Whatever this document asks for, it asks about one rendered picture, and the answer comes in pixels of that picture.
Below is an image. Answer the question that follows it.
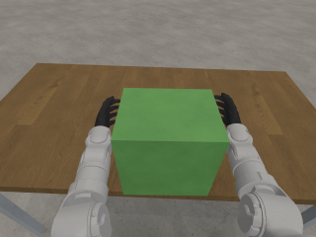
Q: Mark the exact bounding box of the left robot forearm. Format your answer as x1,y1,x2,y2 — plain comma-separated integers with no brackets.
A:
50,125,113,237

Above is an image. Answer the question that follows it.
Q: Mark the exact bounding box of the carton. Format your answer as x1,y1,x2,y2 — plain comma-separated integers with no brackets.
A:
111,88,230,197

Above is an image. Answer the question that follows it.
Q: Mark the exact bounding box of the table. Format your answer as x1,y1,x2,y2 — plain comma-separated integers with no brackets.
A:
0,63,316,235

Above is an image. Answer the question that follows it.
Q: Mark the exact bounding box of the robot left hand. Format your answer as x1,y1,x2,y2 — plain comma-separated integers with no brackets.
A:
94,96,120,128

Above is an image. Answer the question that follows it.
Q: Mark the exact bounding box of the right robot forearm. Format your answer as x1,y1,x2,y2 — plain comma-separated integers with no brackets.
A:
225,123,303,231

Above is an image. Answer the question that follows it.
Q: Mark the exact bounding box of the robot right hand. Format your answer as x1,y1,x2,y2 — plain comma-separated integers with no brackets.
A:
214,93,242,127

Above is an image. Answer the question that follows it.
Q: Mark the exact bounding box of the left robot upper arm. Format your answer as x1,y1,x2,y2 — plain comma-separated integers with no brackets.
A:
51,200,112,237

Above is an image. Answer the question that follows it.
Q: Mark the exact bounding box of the right robot upper arm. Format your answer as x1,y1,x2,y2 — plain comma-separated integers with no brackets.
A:
237,192,316,237

